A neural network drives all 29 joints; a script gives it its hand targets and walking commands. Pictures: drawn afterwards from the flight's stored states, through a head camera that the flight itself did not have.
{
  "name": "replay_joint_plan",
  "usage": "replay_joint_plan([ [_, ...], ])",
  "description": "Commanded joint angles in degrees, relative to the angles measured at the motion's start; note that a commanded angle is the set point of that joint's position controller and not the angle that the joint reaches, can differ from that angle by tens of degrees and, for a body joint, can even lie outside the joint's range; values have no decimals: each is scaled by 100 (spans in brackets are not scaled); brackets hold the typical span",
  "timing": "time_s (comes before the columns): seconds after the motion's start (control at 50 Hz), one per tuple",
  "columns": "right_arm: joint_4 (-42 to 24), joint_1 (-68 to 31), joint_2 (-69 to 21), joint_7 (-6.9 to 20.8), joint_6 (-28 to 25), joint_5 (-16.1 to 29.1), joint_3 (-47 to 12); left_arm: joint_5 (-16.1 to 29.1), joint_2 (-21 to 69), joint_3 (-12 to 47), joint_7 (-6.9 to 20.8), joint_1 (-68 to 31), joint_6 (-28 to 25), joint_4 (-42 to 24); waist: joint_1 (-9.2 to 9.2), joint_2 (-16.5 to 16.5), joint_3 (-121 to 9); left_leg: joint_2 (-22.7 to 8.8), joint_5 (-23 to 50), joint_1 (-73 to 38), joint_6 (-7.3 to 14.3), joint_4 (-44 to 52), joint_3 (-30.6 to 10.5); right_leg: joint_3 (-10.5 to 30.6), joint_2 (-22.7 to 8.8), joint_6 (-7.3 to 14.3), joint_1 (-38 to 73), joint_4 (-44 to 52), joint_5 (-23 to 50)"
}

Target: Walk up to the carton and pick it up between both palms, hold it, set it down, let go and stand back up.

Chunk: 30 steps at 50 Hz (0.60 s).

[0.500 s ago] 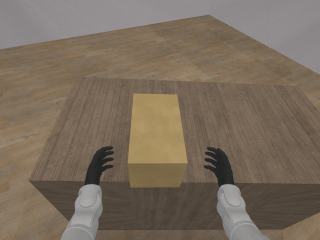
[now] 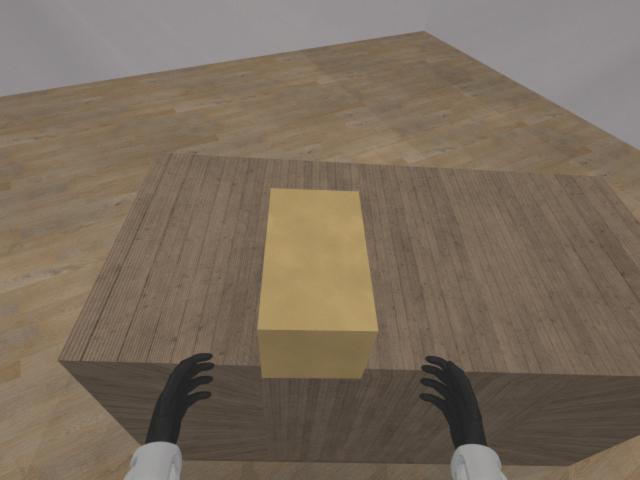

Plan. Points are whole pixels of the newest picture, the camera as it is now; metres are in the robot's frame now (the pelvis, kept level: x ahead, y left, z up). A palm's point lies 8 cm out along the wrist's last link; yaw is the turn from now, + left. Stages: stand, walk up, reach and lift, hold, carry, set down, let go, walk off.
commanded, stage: set down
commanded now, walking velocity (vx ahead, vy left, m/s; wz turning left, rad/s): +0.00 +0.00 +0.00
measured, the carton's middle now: (313, 278) +0.44 +0.01 -0.06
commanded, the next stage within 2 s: let go in 0.74 s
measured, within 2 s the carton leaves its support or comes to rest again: neither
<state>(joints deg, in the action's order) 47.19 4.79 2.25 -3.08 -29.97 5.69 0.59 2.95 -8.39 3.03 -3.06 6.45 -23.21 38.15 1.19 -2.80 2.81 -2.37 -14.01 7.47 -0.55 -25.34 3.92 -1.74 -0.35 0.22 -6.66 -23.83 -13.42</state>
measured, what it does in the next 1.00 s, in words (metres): stands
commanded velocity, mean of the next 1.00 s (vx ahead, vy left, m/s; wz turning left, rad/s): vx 0.00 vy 0.00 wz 0.00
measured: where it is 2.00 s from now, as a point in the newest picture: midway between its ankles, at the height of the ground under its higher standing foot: outside the picture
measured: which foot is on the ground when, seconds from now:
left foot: down 0.00-1.00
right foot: down 0.00-1.00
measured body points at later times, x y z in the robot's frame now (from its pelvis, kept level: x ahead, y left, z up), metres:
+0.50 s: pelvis +0.02 +0.00 +0.01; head +0.01 +0.02 +0.45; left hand +0.19 +0.21 -0.07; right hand +0.19 -0.20 -0.06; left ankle +0.00 +0.12 -0.74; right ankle +0.00 -0.12 -0.74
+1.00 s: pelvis +0.01 -0.01 +0.01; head +0.01 +0.00 +0.46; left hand +0.18 +0.22 -0.08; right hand +0.18 -0.22 -0.08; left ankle +0.00 +0.12 -0.74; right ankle +0.00 -0.12 -0.74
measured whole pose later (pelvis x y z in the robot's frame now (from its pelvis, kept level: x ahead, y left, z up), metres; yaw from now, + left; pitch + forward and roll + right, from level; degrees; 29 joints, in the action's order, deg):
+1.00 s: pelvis +0.01 -0.01 +0.01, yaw +0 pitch -4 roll +0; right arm 41.7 9.7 9.0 0.0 -11.0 -0.8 0.8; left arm -0.3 -11.4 -0.9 0.5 11.1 5.8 30.8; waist 0.6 -0.8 3.7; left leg -2.5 -12.0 3.1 -1.1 -19.3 4.2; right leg -1.5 0.1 0.4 -2.8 -18.5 -11.8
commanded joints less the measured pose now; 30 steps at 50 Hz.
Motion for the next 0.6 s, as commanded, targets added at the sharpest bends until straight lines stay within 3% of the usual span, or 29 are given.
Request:
replay_joint_plan([
  [0.0, -749, -440, 405, 49, 29, -80, 90, 4, -289, -30, -21, -426, 108, -856, 9, 343, -494, 199, 910, -299, -161, 445, -132, 319, 102, 265, -41, 583, 235],
  [0.36, -1247, 345, 752, 148, 852, -315, 74, -198, -512, -288, 214, 403, 1308, -1464, 56, 301, -260, 195, 1829, -928, -146, 605, -35, 228, 126, 187, 56, 938, 912],
  [0.58, -1353, 447, 920, 211, 1285, -432, 103, -236, -646, -396, 294, 438, 1971, -1572, 21, 341, -224, 199, 1712, -997, -138, 658, 6, 131, 124, 146, -116, 1034, 740],
])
